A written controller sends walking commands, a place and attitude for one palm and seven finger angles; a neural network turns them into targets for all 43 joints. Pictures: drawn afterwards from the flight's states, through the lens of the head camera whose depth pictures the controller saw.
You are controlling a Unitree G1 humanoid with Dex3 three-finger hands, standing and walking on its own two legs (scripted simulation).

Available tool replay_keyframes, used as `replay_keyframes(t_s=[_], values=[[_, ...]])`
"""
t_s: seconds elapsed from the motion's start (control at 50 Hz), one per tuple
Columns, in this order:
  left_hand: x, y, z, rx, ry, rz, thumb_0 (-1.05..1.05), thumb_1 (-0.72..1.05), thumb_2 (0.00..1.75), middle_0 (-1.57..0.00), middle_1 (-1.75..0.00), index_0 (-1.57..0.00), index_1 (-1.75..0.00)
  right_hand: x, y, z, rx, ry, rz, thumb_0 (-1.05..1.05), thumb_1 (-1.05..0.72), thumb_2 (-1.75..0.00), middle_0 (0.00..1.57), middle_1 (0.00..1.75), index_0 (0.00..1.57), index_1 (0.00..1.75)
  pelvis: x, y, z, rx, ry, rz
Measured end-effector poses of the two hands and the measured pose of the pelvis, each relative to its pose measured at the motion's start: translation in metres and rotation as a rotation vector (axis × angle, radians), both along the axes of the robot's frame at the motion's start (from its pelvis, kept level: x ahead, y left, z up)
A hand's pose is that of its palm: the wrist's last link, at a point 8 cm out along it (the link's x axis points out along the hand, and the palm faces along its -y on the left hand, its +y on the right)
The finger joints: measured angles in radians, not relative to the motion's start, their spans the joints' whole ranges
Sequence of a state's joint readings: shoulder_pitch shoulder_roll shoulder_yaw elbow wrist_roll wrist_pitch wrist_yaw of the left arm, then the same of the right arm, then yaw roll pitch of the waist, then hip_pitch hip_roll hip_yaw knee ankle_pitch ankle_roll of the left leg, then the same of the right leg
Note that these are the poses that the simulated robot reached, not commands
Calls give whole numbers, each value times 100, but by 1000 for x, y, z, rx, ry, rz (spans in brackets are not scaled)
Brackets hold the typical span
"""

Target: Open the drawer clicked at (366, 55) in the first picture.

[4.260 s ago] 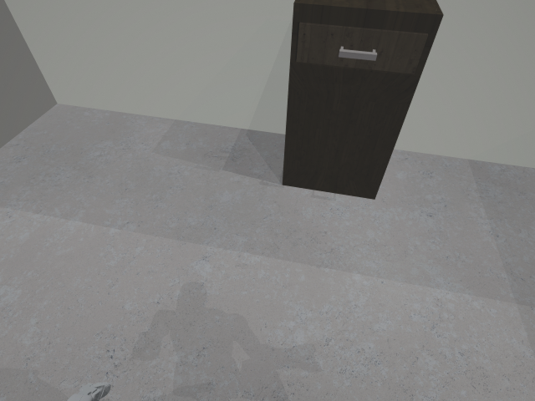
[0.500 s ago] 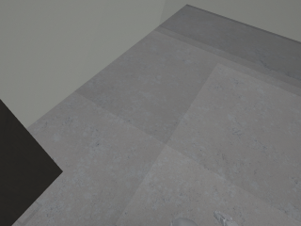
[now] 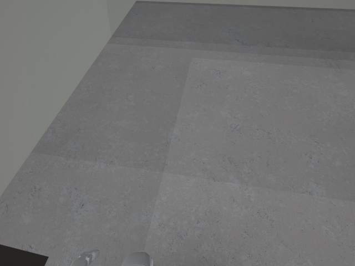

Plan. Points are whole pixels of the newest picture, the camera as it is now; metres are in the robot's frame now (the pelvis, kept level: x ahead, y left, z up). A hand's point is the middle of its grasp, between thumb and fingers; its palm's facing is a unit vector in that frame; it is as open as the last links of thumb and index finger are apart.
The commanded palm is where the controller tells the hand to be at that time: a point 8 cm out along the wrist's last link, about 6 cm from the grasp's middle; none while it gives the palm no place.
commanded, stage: walk to a spot facing it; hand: left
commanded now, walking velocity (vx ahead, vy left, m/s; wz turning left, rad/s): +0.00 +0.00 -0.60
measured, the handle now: out of the picture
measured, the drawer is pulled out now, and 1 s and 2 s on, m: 0.00 0.00 0.00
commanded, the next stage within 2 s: turn to face it in 1.80 s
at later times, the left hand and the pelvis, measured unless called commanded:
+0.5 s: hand out of the picture +0.11 +0.25 -0.17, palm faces -0.24 -0.95 -0.21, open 7.4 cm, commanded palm none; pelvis -0.01 +0.06 +0.01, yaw -18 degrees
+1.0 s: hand (141, 262) +0.15 +0.11 -0.14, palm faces -0.54 -0.80 -0.27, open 7.4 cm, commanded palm none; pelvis -0.04 +0.00 +0.01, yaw -35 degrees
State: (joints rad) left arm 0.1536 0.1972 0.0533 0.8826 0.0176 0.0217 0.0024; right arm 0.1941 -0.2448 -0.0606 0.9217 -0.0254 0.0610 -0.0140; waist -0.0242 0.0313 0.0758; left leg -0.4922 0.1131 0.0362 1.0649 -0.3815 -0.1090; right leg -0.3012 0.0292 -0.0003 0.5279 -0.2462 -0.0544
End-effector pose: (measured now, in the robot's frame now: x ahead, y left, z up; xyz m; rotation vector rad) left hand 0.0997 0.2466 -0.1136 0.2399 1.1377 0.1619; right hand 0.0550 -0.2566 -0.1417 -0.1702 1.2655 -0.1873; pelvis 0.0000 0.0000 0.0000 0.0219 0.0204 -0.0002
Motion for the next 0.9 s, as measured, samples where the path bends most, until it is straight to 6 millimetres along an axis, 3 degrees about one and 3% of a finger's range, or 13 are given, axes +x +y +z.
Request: replay_keyframes(t_s=[0.1, 0.22, 0.36, 0.46, 0.58, 0.74, 0.8, 0.9], values=[[-3, 5, -11, -35, 31, -28, 1, 91, 89, -20, -30, -20, -30, 18, 13, 10, -18, -70, -20, 0, -91, -90, 20, 30, 20, 30, 0, 13, -1, -16, -1, -55], [-4, 32, -36, -68, 75, -54, 1, 91, 89, -20, -30, -20, -30, 26, 38, 22, -67, -165, -50, 0, -91, -90, 20, 30, 20, 30, -2, 40, -10, -36, 1, -121], [4, 56, -32, -73, 121, -128, 1, 91, 89, -20, -30, -20, -30, -12, 60, 38, -85, -135, -120, 0, -91, -90, 20, 30, 21, 30, -4, 57, 2, -56, -13, -224], [14, 57, -25, -56, 148, -188, 1, 91, 89, -20, -30, -20, -30, -45, 65, 37, -74, -103, -214, 0, -91, -90, 20, 30, 21, 30, -5, 61, 6, -66, -13, -290], [42, 28, -21, -34, 139, -305, 1, 91, 89, -19, -30, -20, -30, -104, 62, 22, -38, -34, -350, 0, -90, -90, 20, 30, 21, 30, -11, 52, 3, -55, -16, -375], [87, -54, -10, 11, -11, -499, 1, 91, 89, -19, -30, -20, -30, -189, 41, -21, 32, 67, -520, 0, -91, -90, 20, 30, 21, 30, -29, 19, -16, -25, -22, -482], [89, -73, 1, 18, -45, -524, 1, 91, 89, -20, -30, -20, -30, -203, 33, -20, 40, 92, -553, 0, -91, -90, 20, 30, 20, 30, -34, 10, -10, -12, -28, -503], [80, -91, 10, 19, -23, -564, 1, 91, 89, -20, -30, -20, -30, -201, 19, -7, 33, 32, -587, 1, -91, -90, 20, 30, 20, 30, -40, 0, 1, 7, -27, -564]])
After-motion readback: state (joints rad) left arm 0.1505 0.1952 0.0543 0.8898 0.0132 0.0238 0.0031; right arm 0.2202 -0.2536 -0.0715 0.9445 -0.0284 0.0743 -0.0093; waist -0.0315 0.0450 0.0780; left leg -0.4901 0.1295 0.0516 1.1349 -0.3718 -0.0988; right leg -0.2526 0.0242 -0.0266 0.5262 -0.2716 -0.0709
